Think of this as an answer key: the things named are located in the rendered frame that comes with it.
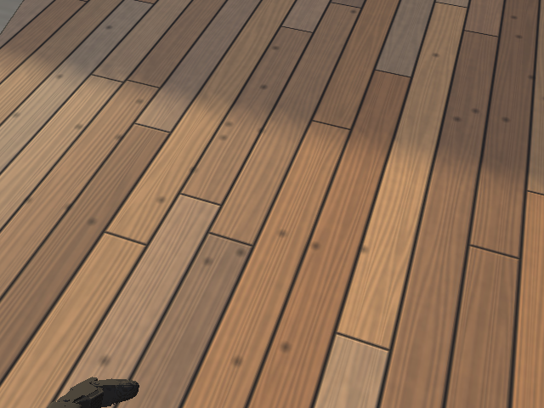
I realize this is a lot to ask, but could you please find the left robot hand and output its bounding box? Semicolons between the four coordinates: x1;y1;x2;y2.
47;377;139;408

